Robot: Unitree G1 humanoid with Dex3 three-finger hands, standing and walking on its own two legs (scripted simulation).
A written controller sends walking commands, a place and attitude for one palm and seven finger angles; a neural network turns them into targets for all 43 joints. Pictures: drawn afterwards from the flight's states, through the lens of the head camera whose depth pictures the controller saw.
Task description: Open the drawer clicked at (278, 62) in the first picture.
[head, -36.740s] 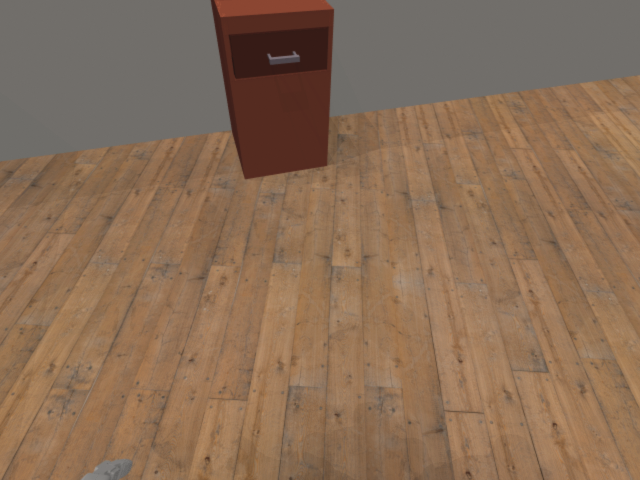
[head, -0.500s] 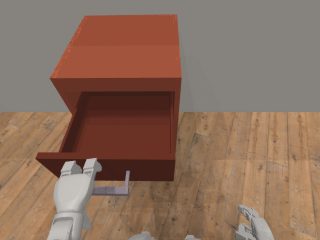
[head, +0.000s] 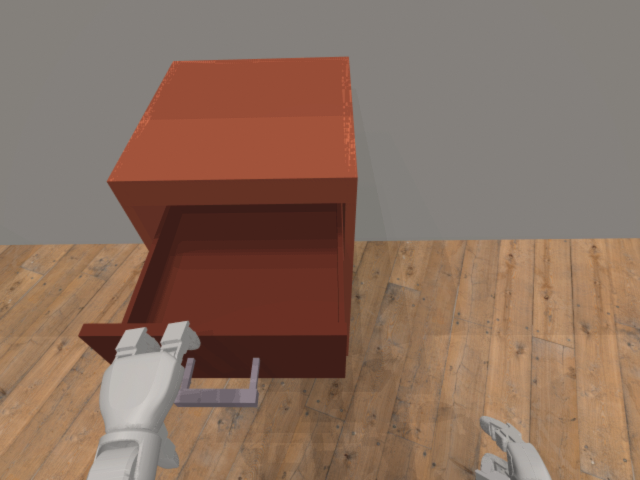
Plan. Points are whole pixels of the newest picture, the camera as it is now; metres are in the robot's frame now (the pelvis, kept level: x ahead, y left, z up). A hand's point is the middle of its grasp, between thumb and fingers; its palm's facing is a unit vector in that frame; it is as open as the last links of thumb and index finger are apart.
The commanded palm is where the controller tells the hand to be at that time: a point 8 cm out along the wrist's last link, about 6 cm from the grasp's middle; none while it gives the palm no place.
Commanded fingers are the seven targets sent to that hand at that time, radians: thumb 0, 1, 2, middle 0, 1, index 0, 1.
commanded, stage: lift the hand off the handle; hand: left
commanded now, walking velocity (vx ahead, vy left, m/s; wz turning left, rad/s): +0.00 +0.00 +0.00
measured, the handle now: (219, 382) +0.28 +0.19 -0.12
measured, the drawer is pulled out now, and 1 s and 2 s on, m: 0.26 0.26 0.26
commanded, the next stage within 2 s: draw the hand back to the body in 0.72 s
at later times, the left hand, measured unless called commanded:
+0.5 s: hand (162, 387) +0.23 +0.21 +0.01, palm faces +0.00 -0.12 -0.99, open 13.8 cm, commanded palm +0.21 +0.22 +0.07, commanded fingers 0.00 -0.50 0.30 -0.30 -1.20 -0.30 -1.20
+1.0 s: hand (143, 380) +0.22 +0.22 +0.04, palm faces +0.05 -0.08 -1.00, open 13.8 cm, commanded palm +0.20 +0.23 +0.10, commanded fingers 0.00 -0.50 0.30 -0.30 -1.20 -0.30 -1.20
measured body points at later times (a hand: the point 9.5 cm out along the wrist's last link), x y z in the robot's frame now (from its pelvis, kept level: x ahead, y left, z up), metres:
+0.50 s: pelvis +0.01 -0.01 +0.01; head +0.02 -0.03 +0.46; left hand +0.22 +0.22 +0.06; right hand +0.19 -0.24 -0.09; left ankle -0.01 +0.06 -0.69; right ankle -0.01 -0.08 -0.69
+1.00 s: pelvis +0.01 -0.01 +0.02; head +0.02 -0.04 +0.47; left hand +0.21 +0.22 +0.10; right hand +0.20 -0.25 -0.08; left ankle -0.01 +0.06 -0.69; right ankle -0.01 -0.08 -0.69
